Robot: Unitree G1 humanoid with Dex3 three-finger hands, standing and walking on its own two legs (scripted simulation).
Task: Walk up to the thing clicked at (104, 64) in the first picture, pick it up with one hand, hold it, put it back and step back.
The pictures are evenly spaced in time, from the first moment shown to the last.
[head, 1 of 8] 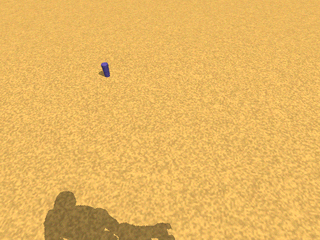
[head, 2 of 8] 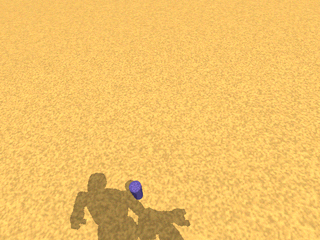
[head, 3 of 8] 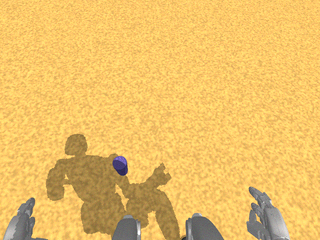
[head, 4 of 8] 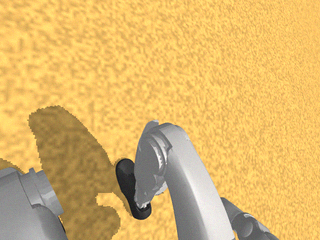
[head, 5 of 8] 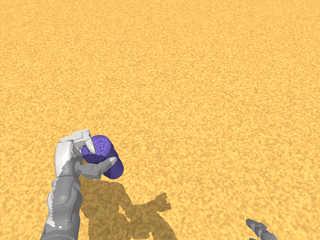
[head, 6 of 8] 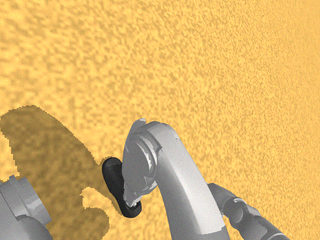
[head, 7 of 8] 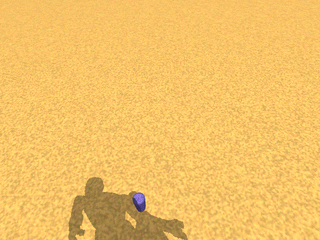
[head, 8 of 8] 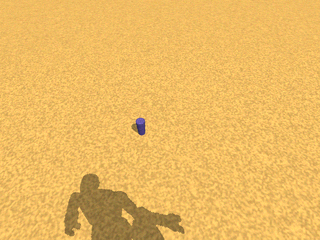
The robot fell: no
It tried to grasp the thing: yes
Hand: left
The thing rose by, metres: 0.67
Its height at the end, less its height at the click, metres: +0.00
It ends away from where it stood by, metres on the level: 0.02
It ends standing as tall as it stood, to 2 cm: yes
